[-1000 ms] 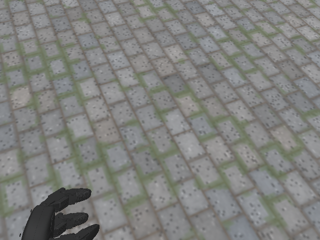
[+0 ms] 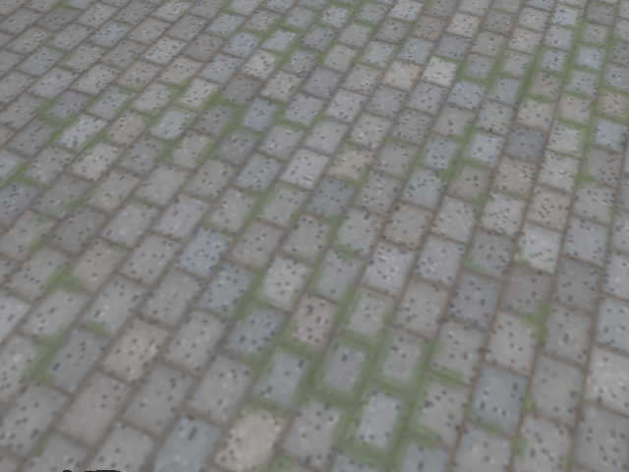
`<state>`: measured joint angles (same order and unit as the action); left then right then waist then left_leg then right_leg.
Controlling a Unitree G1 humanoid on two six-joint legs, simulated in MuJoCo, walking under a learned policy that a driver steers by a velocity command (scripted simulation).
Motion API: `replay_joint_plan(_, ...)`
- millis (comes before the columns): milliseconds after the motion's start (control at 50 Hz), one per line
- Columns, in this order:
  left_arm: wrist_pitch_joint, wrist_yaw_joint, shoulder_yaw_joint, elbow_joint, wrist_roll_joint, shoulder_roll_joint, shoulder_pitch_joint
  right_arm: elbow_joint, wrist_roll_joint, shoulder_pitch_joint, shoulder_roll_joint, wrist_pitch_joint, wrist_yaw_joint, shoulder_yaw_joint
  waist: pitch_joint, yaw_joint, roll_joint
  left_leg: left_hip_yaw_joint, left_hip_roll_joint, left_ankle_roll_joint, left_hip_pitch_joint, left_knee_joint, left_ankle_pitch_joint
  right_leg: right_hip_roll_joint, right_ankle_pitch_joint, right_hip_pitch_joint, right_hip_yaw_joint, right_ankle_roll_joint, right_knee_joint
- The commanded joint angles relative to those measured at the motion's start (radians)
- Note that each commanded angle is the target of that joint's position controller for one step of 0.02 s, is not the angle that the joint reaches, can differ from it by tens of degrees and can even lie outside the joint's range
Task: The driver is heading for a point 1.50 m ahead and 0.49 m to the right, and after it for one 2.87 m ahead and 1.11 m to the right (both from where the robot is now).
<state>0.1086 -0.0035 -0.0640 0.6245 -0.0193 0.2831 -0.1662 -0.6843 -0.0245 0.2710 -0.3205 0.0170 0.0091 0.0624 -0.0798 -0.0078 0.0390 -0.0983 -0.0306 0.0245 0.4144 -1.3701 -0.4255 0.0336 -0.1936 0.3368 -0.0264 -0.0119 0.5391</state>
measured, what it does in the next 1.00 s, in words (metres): walks ahead, turning right: left foot, then right foot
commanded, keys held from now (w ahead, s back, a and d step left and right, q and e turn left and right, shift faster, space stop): q+shift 0.10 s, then e+shift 0.90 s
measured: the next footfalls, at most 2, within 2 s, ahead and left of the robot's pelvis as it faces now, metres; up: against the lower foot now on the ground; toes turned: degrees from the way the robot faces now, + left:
left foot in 0.28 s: +0.34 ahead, +0.11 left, +0.00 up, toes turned +8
right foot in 0.70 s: +0.28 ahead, -0.15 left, +0.00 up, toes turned -16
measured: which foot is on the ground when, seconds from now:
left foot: up 0.00-0.26, down 0.28-0.70, up 0.72-1.00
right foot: down 0.00-0.28, up 0.30-0.68, down 0.70-1.00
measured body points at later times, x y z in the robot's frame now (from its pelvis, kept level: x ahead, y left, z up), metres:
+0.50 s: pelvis +0.22 +0.00 +0.01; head +0.27 +0.02 +0.46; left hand +0.33 +0.30 -0.11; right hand +0.42 -0.24 -0.08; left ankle +0.30 +0.10 -0.72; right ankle +0.21 -0.15 -0.65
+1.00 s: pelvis +0.26 -0.05 +0.02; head +0.29 -0.10 +0.47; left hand +0.51 +0.17 -0.05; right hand +0.32 -0.39 -0.09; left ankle +0.38 +0.09 -0.67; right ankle +0.24 -0.14 -0.72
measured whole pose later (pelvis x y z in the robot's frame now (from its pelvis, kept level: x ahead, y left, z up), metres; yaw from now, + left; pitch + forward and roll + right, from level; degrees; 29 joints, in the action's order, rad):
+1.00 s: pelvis +0.26 -0.05 +0.02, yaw -26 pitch +4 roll +4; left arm -0.04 -0.05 -0.09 0.63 0.02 0.33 -0.22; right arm -0.72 0.00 0.02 -0.31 0.00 0.03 0.10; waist -0.04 0.02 0.00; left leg -0.13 -0.07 -0.07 0.55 -0.86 -0.29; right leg 0.07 -0.21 0.33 0.18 0.05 0.49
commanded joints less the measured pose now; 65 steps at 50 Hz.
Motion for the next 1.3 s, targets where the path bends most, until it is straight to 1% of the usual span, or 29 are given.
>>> replay_joint_plan(20,0.006,-0.002,-0.019,0.004,0.008,0.061,-0.036,0.134,-0.008,-0.041,-0.063,-0.006,-0.006,0.023,0.058,0.007,-0.117,-0.01,0.145,-0.025,0.28,0.072,-0.009,-0.288,0.574,-0.253,0.235,0.166,-0.204)
replay_joint_plan(140,-0.008,-0.016,-0.046,0.071,0.038,0.175,0.037,0.154,0.012,-0.124,-0.008,-0.003,-0.044,-0.004,0.096,0.004,-0.087,0.09,0.093,-0.015,0.058,0.587,0.389,-0.23,0.629,-0.151,-0.026,0.161,-0.276)
replay_joint_plan(200,-0.008,-0.005,-0.047,0.114,0.065,0.213,-0.024,0.174,0.024,-0.189,-0.038,0.019,-0.065,0.004,0.109,0.013,-0.075,0.084,0.03,0.035,-0.042,0.755,0.435,-0.25,0.659,-0.212,-0.015,0.154,-0.228)
replay_joint_plan(260,-0.01,0.007,-0.028,0.15,0.07,0.202,-0.046,0.118,0.058,-0.054,-0.102,0.04,-0.046,0.031,0.182,-0.091,-0.047,0.109,0.009,0.106,-0.307,0.934,0.63,-0.199,0.718,-0.219,-0.012,0.107,0.015)
replay_joint_plan(280,-0.009,0.011,-0.004,0.133,0.037,0.154,-0.073,0.118,0.086,-0.003,-0.181,0.04,-0.025,0.042,0.282,-0.099,0.046,-0.025,0.186,0.164,-0.525,0.852,1.177,-0.126,0.374,-0.08,-0.029,0.053,0.261)
replay_joint_plan(300,-0.02,0.022,0.035,0.157,0.021,0.064,-0.244,0.15,0.125,-0.033,-0.151,0.036,-0.012,0.009,0.494,-0.025,0.227,-0.355,0.52,0.366,-0.759,0.789,1.634,-0.017,-0.525,0.117,0.074,-0.02,0.613)
replay_joint_plan(320,-0.039,0.024,0.007,0.19,0.042,0.182,-0.265,0.158,0.084,-0.02,-0.125,0.018,-0.016,0.009,0.591,-0.066,0.123,-0.32,0.505,0.387,-0.734,0.76,1.575,-0.042,-0.59,0.127,0.199,-0.036,0.73)
replay_joint_plan(340,-0.053,0.023,-0.01,0.156,0.068,0.222,-0.193,0.145,0.052,-0.056,-0.142,0.007,-0.021,0.019,0.495,-0.059,0.094,-0.257,0.462,0.366,-0.655,0.832,1.272,-0.065,-0.536,0.232,0.156,-0.051,0.755)
replay_joint_plan(360,-0.073,0.009,-0.01,0.146,0.067,0.201,-0.128,0.125,0.034,-0.101,-0.117,0.003,-0.02,0.014,0.388,-0.04,0.013,-0.199,0.401,0.311,-0.55,0.895,1.002,-0.107,-0.468,0.273,0.119,-0.063,0.705)
replay_joint_plan(380,-0.099,-0.006,-0.013,0.148,0.064,0.186,-0.116,0.115,0.03,-0.145,-0.09,0.002,-0.016,0.007,0.285,-0.016,0.01,-0.144,0.362,0.271,-0.419,0.954,0.829,-0.122,-0.412,0.263,0.099,-0.083,0.68)
replay_joint_plan(420,-0.147,-0.024,-0.017,0.159,0.055,0.148,-0.182,0.111,0.053,-0.221,-0.09,-0.002,-0.007,0.011,0.207,0.047,0.062,-0.032,0.329,0.25,-0.18,1.06,0.642,-0.117,-0.322,0.139,0.055,-0.121,0.692)
replay_joint_plan(480,-0.171,-0.036,-0.019,0.125,0.041,0.105,-0.166,0.099,0.064,-0.265,-0.067,0.006,0.013,0.015,0.178,0.059,0.08,0.076,0.329,0.238,-0.107,1.115,0.467,-0.142,-0.223,0.121,0.034,-0.12,0.603)
replay_joint_plan(560,-0.171,-0.011,-0.014,0.068,0.033,0.089,-0.077,0.07,0.055,-0.261,-0.089,-0.001,0.036,0.033,0.196,0.035,0.074,0.155,0.359,0.221,-0.149,1.109,0.413,-0.167,-0.117,0.071,0.006,-0.076,0.411)
replay_joint_plan(660,-0.188,0.02,-0.038,0.048,0.031,0.121,-0.098,0.035,0.009,-0.268,-0.113,-0.015,0.023,0.053,0.19,0.07,0.071,0.219,0.385,0.136,-0.204,0.996,0.349,-0.129,-0.089,-0.048,-0.069,0.011,0.156)
replay_joint_plan(680,-0.189,0.016,-0.05,0.061,0.023,0.138,-0.134,0.02,-0.004,-0.251,-0.089,-0.02,0.019,0.051,0.175,0.08,0.023,0.254,0.341,0.083,-0.177,0.902,0.259,-0.097,-0.044,-0.099,-0.061,0.049,0.066)
replay_joint_plan(700,-0.185,0.003,-0.071,0.068,0.017,0.195,-0.175,-0.006,0.001,-0.195,-0.056,-0.029,0.015,0.048,0.116,0.078,-0.134,0.319,0.255,0.002,-0.065,0.711,0.109,-0.138,0.175,-0.157,0.072,0.108,-0.073)
replay_joint_plan(720,-0.173,-0.015,-0.096,0.032,0.017,0.326,-0.173,0.028,0.045,-0.185,-0.029,-0.037,0.015,0.042,0.042,0.029,-0.446,0.34,0.091,-0.109,0.258,0.372,-0.255,-0.358,0.491,-0.241,0.472,0.252,-0.151)
replay_joint_plan(740,-0.138,-0.002,-0.091,0.009,-0.023,0.334,-0.17,0.078,0.058,-0.322,-0.051,-0.035,0.026,0.044,0.119,0.092,-0.35,0.108,0.013,-0.101,0.326,0.205,-0.271,-0.4,0.361,-0.178,0.619,0.363,-0.231)
replay_joint_plan(760,-0.11,0.008,-0.089,0.009,-0.022,0.317,-0.132,0.08,0.035,-0.338,-0.068,-0.034,0.033,0.051,0.113,0.069,-0.246,0.047,0.025,-0.073,0.353,0.177,-0.177,-0.362,0.227,-0.19,0.545,0.326,-0.252)
replay_joint_plan(800,-0.103,-0.007,-0.073,-0.011,0.031,0.246,-0.028,0.045,0.037,-0.291,-0.092,-0.027,0.05,0.064,0.112,0.01,-0.163,0.008,0.051,-0.053,0.356,0.225,-0.001,-0.294,0.159,-0.196,0.446,0.23,-0.227)
replay_joint_plan(860,-0.12,-0.035,-0.055,-0.041,0.034,0.192,-0.009,0.031,0.039,-0.261,-0.072,-0.012,0.041,0.064,0.194,-0.006,-0.159,-0.003,0.011,-0.07,0.269,0.257,0.108,-0.235,0.296,-0.204,0.389,0.204,-0.179)
replay_joint_plan(940,-0.132,-0.052,-0.068,-0.055,0.041,0.216,-0.045,0.034,0.026,-0.289,-0.032,-0.001,0.029,0.045,0.206,0.016,-0.158,-0.029,-0.031,-0.099,0.251,0.471,0.139,-0.201,0.281,-0.259,0.437,0.202,-0.149)
replay_joint_plan(1120,-0.156,-0.031,-0.056,-0.098,0.031,0.197,0.007,0.015,0.021,-0.229,-0.071,0.02,-0.01,0.045,0.216,0.038,-0.23,-0.005,-0.02,-0.075,-0.002,0.76,0.121,-0.178,0.389,-0.199,0.543,0.202,-0.058)
replay_joint_plan(1160,-0.159,-0.03,-0.045,-0.102,0.039,0.183,0.034,0.004,0.025,-0.182,-0.073,0.027,-0.018,0.048,0.197,0.003,-0.206,0.014,0.001,-0.041,-0.146,0.964,0.307,-0.132,0.287,-0.144,0.532,0.161,-0.026)
replay_joint_plan(1180,-0.156,-0.029,-0.035,-0.099,0.029,0.153,0.0,0.011,0.038,-0.179,-0.105,0.027,-0.015,0.053,0.203,0.02,-0.129,-0.081,0.101,-0.003,-0.238,1.006,0.418,-0.08,0.103,-0.086,0.489,0.116,0.036)
replay_joint_plan(1200,-0.149,-0.026,-0.02,-0.093,0.008,0.109,-0.078,0.032,0.053,-0.208,-0.165,0.021,-0.008,0.058,0.202,0.084,0.121,-0.272,0.28,0.093,-0.309,1.023,0.675,0.067,-0.295,0.016,0.337,0.054,0.221)
replay_joint_plan(1220,-0.139,-0.03,-0.037,-0.115,0.012,0.168,-0.03,0.012,0.072,-0.168,-0.155,0.021,-0.009,0.055,0.158,0.052,0.24,-0.466,0.407,0.271,-0.27,1.057,0.713,0.111,-0.502,0.155,0.252,-0.005,0.403)
replay_joint_plan(1240,-0.135,-0.034,-0.059,-0.092,0.016,0.237,-0.03,0.02,0.053,-0.168,-0.131,0.024,-0.009,0.05,0.146,0.034,0.141,-0.439,0.407,0.293,-0.262,1.048,0.643,0.065,-0.463,0.184,0.253,-0.034,0.562)
replay_joint_plan(1300,-0.152,-0.034,-0.048,-0.057,0.025,0.172,-0.01,0.02,0.021,-0.195,-0.081,0.013,0.004,0.028,0.127,0.026,0.067,-0.245,0.275,0.2,-0.266,1.021,0.539,0.048,-0.33,0.193,0.246,-0.077,0.632)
